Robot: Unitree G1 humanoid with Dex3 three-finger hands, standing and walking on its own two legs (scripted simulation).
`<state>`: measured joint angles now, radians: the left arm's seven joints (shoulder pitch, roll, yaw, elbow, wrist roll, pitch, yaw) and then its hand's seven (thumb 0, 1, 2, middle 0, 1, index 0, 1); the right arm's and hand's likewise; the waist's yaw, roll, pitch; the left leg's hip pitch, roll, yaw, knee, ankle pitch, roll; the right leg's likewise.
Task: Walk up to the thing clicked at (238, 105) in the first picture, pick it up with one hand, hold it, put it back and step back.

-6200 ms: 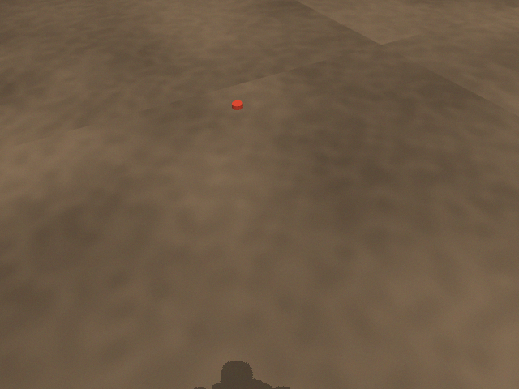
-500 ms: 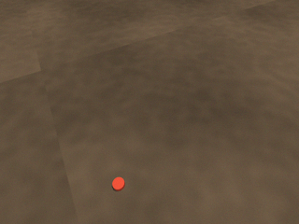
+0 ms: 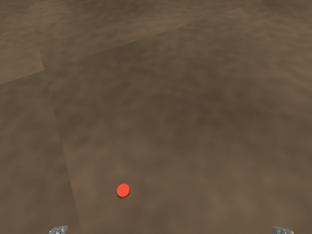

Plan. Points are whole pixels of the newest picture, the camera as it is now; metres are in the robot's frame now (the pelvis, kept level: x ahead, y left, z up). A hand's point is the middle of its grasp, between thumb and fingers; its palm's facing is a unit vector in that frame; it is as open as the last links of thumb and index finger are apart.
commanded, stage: walk up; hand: left
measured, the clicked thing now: (123, 190) +0.47 +0.27 -0.74
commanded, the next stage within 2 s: stand in 1.24 s
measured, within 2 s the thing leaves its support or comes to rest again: neither
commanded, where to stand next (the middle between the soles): +0.09 +0.01 m, yaw +1 degrees
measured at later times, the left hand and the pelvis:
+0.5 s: hand out of the picture +0.07 +0.28 -0.14, palm faces +0.03 -0.94 -0.34, open 7.4 cm; pelvis -0.01 +0.01 +0.02, yaw +2 degrees
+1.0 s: hand out of the picture +0.10 +0.28 -0.13, palm faces +0.06 -0.94 -0.35, open 7.4 cm; pelvis +0.00 +0.01 +0.02, yaw +3 degrees
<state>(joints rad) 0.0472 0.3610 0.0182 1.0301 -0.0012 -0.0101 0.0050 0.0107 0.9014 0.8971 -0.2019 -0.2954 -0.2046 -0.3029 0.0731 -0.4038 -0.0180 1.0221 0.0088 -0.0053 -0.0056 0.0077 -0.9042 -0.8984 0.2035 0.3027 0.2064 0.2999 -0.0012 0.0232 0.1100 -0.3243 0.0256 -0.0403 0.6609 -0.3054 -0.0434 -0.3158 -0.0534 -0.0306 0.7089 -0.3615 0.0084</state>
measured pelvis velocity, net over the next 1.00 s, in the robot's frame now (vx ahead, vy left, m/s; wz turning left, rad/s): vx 0.00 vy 0.01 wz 0.05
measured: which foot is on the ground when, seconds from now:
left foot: down 0.00-1.00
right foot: down 0.00-1.00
